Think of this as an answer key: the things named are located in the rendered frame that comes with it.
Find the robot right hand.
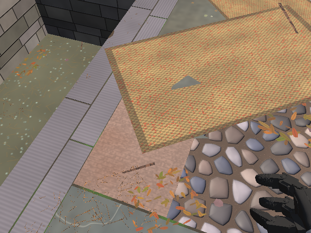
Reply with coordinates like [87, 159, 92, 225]
[250, 172, 311, 233]

